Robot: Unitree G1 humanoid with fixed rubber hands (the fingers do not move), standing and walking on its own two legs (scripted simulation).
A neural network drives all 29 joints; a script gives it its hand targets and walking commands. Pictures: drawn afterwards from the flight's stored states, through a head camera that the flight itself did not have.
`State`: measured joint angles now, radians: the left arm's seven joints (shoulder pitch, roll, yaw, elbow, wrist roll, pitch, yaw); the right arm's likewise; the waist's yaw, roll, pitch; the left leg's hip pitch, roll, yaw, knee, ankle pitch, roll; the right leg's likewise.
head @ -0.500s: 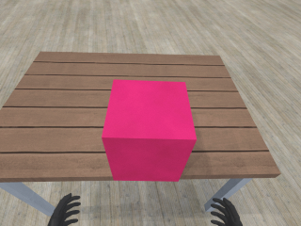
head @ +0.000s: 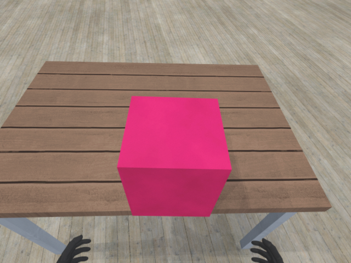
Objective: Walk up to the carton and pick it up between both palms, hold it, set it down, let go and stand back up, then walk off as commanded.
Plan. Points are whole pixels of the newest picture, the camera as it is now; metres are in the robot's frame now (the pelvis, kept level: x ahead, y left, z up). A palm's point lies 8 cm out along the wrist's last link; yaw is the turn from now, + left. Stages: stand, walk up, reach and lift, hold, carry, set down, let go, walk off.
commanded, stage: stand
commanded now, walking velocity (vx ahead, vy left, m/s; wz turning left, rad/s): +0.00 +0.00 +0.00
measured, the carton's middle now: (172, 160) +0.36 +0.00 +0.01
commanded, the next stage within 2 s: walk off in 1.58 s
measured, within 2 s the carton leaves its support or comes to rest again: neither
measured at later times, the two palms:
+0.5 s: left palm out of the picture +0.08 +0.30 -0.11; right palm out of the picture +0.10 -0.27 -0.09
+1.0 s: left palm out of the picture +0.06 +0.30 -0.11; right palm out of the picture +0.08 -0.27 -0.10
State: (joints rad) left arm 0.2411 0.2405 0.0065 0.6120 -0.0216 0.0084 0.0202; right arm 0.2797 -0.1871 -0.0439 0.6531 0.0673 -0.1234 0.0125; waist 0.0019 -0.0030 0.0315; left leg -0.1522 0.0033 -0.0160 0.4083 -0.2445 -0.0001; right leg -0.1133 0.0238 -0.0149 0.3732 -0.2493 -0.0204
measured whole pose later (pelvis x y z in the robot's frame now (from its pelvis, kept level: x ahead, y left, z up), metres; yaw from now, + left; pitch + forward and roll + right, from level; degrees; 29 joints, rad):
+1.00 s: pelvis +0.00 +0.01 +0.00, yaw +0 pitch -1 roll -1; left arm 0.24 0.36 0.01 0.95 -0.01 -0.03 0.00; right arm 0.28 -0.28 -0.04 0.81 0.07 -0.05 0.01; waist 0.00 0.00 -0.01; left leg -0.15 0.00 -0.02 0.44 -0.27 0.00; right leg -0.10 0.02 -0.01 0.38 -0.26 -0.02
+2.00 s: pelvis -0.05 -0.02 -0.01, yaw +0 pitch -4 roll +1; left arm 0.24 0.39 0.01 0.81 -0.01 0.03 0.00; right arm 0.27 -0.34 -0.04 0.85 0.07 0.00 0.00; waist 0.00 0.02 0.15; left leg -0.20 0.00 -0.01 0.50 -0.23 0.01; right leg -0.31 0.02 -0.02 0.86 -0.42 -0.02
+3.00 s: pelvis -0.29 -0.11 -0.05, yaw -2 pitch -10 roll +2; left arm 0.20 0.35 0.02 0.85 -0.01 -0.01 0.09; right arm 0.25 -0.48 -0.04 0.80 0.06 0.09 0.00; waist -0.05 0.21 0.23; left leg -0.41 -0.17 -0.22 1.27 -0.44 0.00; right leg -0.28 0.04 0.13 0.95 -0.49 0.01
